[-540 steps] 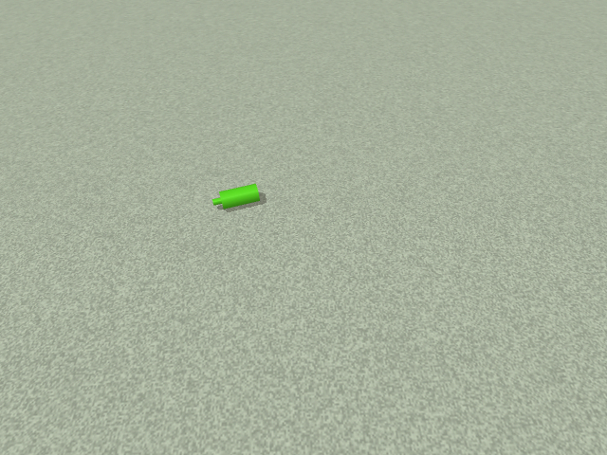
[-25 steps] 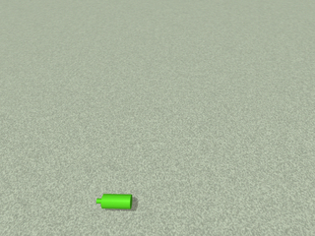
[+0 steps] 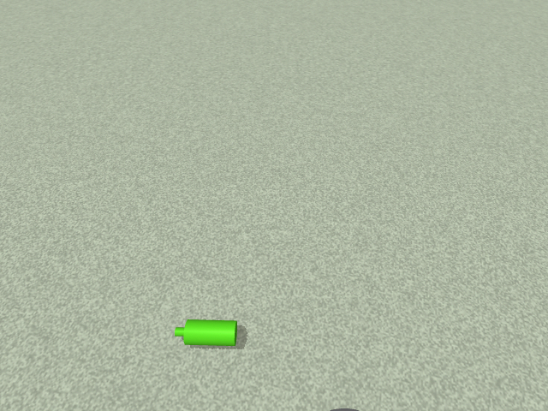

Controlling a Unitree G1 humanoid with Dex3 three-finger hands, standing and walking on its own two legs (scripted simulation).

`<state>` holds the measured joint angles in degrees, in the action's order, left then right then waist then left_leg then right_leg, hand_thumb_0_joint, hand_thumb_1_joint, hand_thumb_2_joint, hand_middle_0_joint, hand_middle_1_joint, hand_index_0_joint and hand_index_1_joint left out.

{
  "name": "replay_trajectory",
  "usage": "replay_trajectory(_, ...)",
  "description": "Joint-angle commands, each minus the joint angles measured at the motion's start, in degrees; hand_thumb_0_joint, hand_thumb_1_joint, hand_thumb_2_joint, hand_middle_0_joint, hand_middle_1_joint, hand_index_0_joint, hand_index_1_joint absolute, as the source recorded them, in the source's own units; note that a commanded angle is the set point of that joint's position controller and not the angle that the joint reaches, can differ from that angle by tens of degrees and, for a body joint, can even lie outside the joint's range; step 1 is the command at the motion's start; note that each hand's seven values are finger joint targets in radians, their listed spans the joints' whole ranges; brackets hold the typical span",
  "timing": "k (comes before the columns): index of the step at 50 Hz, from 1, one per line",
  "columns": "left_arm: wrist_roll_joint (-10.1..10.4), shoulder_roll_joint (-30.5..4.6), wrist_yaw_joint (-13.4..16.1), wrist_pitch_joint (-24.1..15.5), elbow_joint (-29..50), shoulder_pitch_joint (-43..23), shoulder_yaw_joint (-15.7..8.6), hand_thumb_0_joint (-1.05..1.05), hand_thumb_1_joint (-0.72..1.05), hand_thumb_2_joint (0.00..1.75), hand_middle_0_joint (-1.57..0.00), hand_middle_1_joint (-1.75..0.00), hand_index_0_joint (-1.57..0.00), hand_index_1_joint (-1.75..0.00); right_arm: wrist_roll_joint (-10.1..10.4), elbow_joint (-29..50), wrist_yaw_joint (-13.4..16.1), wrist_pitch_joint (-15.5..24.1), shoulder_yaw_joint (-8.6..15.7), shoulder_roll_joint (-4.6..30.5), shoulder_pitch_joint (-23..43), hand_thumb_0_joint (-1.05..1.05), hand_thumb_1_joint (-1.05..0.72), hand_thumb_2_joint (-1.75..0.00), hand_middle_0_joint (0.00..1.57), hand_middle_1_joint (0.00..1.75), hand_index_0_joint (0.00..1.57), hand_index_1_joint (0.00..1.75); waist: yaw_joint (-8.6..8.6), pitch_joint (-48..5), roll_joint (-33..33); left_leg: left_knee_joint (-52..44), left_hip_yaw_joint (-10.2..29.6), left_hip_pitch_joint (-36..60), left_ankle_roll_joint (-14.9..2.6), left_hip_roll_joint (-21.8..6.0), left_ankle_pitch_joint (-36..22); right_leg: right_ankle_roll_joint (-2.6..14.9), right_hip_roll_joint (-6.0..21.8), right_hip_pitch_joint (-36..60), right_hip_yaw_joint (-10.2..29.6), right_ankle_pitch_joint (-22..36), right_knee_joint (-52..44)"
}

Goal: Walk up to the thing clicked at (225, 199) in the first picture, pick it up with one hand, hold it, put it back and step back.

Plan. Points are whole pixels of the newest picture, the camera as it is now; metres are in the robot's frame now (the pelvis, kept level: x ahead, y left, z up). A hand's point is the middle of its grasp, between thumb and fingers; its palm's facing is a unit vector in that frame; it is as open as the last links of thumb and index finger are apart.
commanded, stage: walk up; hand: left
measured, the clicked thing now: (205, 332) +0.44 +0.25 -0.73
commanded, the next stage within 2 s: stand in 1.24 s
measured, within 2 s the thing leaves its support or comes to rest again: neither
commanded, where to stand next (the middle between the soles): +0.05 +0.00 m, yaw +0 degrees
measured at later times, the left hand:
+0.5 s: hand out of the picture +0.12 +0.24 -0.15, palm faces -0.04 -0.94 -0.33, open 7.3 cm
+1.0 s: hand out of the picture +0.09 +0.24 -0.15, palm faces -0.04 -0.94 -0.35, open 7.3 cm
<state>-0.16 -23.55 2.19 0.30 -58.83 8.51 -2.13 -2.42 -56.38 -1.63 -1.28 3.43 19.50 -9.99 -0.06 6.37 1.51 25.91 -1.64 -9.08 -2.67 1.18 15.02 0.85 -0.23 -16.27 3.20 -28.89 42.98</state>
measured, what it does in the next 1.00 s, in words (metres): steps on the spot: right foot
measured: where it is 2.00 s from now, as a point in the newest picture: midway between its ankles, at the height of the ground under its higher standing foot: outside the picture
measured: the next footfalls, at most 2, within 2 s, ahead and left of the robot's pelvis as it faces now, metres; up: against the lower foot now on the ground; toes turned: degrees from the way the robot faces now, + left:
right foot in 0.12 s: +0.05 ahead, -0.11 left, +0.00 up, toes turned -1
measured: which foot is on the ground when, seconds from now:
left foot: down 0.00-1.00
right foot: up 0.00-0.10, down 0.12-1.00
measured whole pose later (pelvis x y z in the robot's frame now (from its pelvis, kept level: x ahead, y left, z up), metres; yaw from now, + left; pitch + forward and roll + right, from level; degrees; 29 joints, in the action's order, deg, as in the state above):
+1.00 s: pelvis +0.01 -0.01 +0.01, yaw -1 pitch -2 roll +0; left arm -0.8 -19.7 0.0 -0.6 -65.1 6.1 -0.6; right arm -0.6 -63.8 -0.4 0.4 1.2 19.2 -6.8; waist -0.3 3.2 -0.2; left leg 15.3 -2.9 -2.2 -1.5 1.0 11.0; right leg 1.3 -1.4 -5.5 0.1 -9.1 16.9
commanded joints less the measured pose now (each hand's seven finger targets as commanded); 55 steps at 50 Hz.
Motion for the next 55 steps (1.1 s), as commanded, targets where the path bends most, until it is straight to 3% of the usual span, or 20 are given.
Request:
replay_trajectory(1,-0.3,-7.85,-0.13,-1.67,3.27,-0.18,-1.3,0.0,0.9,0.9,-0.2,-0.3,-0.2,-0.3,1.15,4.86,1.83,1.7,2.79,14.34,1.04,0.0,-0.9,-0.9,0.2,0.3,0.2,0.3,-0.64,-7.33,-10.01,-4.41,12.13,10.45,-7.29,-15.26,-33.82,-0.44,1.29,-0.94,-1.64,3.23,-6.71)
replay_trajectory(4,-0.74,-7.4,-0.32,-1.5,2.66,-0.25,-1.35,0.0,0.9,0.9,-0.2,-0.3,-0.2,-0.3,2.1,5.05,2.02,1.57,2.24,14.02,2.0,0.0,-0.9,-0.9,0.2,0.3,0.2,0.3,-0.07,-7.07,-7.87,-2.66,10.2,6.58,-4.95,-13.78,-32.65,0.72,0.81,5.97,-3.07,11.25,-15.91)
replay_trajectory(5,-0.68,-6.99,-0.34,-1.6,1.8,1.19,-1.22,0.0,0.9,0.9,-0.2,-0.3,-0.2,-0.3,2.46,5.2,1.96,1.49,1.94,13.75,3.54,0.0,-0.9,-0.9,0.2,0.3,0.2,0.3,1.33,-7.25,-6.48,-2.17,9.63,3.67,-3.54,-13.23,-30.21,0.97,1.7,10.58,-1.95,19.59,-21.94)
replay_trajectory(6,-1.0,-8.94,-0.33,-1.95,1.65,0.73,-1.71,0.0,0.9,0.9,-0.2,-0.3,-0.2,-0.3,3.06,5.24,1.9,1.47,1.47,12.25,3.3,0.0,-0.9,-0.9,0.2,0.3,0.2,0.3,1.01,-8.67,-2.56,-1.16,8.03,1.23,-0.93,-10.51,-26.1,2.26,4.86,15.81,2.15,30.96,-23.08)
replay_trajectory(7,-0.98,-10.09,-0.31,-2.29,2.0,-0.4,-1.82,0.0,0.9,0.9,-0.2,-0.3,-0.2,-0.3,3.39,4.95,1.83,1.44,0.99,10.71,3.1,0.0,-0.9,-0.9,0.2,0.3,0.2,0.3,0.72,-9.62,-0.01,-1.36,6.93,-0.46,1.06,-7.56,-17.18,4.11,9.59,16.54,7.75,34.13,-24.01)
replay_trajectory(8,-0.54,-11.75,-0.72,-2.22,2.86,-3.07,-1.65,0.0,0.9,0.9,-0.2,-0.3,-0.2,-0.3,3.12,4.15,1.94,1.13,1.12,10.99,2.14,0.0,-0.9,-0.9,0.2,0.3,0.2,0.3,-0.13,-9.03,1.35,-2.82,5.73,2.84,2.05,-4.67,-3.86,6.78,13.03,10.29,9.87,28.85,-23.38)
replay_trajectory(9,-0.65,-11.6,-1.09,-2.08,3.26,-5.57,-1.33,0.0,0.9,0.9,-0.2,-0.3,-0.2,-0.3,2.48,2.79,2.08,1.2,1.16,10.81,0.8,0.0,-0.9,-0.9,0.2,0.3,0.2,0.3,-1.19,-7.94,2.94,-5.78,6.11,6.26,1.59,-5.35,0.67,6.87,13.06,6.37,10.08,25.13,-23.06)
replay_trajectory(11,-0.2,-8.6,-1.35,-1.83,2.46,-5.57,-0.62,0.0,0.9,0.9,-0.2,-0.3,-0.2,-0.3,1.65,1.7,1.93,2.0,1.34,12.87,3.73,0.0,-0.9,-0.9,0.2,0.3,0.2,0.3,0.01,-5.34,0.48,-10.03,8.13,4.98,0.11,-8.17,-6.82,2.47,7.52,7.0,4.54,25.37,-22.47)
replay_trajectory(12,-0.15,-8.13,-1.4,-1.81,1.49,-4.8,-0.55,0.0,0.9,0.9,-0.2,-0.3,-0.2,-0.3,1.79,1.21,1.82,2.37,1.06,12.66,4.23,0.0,-0.9,-0.9,0.2,0.3,0.2,0.3,0.54,-5.03,0.89,-10.23,8.42,4.63,-0.39,-8.74,-9.35,1.62,6.5,7.89,3.82,25.45,-23.34)
replay_trajectory(16,-0.27,-7.87,-1.4,-2.3,0.22,-4.54,-0.61,0.0,0.9,0.9,-0.2,-0.3,-0.2,-0.3,2.09,-0.75,1.91,2.95,0.54,12.33,4.13,0.0,-0.9,-0.9,0.2,0.3,0.2,0.3,0.33,-7.51,-1.21,-10.76,6.6,6.26,0.57,-8.28,-15.38,1.6,6.99,11.69,3.82,32.16,-24.27)
replay_trajectory(23,-0.38,-7.4,-1.28,-2.29,-0.92,-5.28,-0.67,0.0,0.9,0.9,-0.2,-0.3,-0.2,-0.3,2.15,-2.08,2.1,3.02,0.42,11.82,5.36,0.0,-0.9,-0.9,0.2,0.3,0.2,0.3,0.21,-9.03,-2.21,-11.18,5.59,7.98,0.88,-8.72,-18.24,1.3,7.13,12.61,2.92,34.33,-25.19)
replay_trajectory(55,-0.7,-8.07,-1.44,-2.52,-2.81,-5.63,-0.8,0.0,0.9,0.9,-0.2,-0.3,-0.2,-0.3,1.87,-3.69,2.02,2.77,0.07,11.69,5.26,0.0,-0.9,-0.9,0.2,0.3,0.2,0.3,0.03,-6.95,-1.11,-12.39,5.72,6.88,0.77,-8.55,-10.7,1.09,7.48,10.9,4.27,31.4,-28.41)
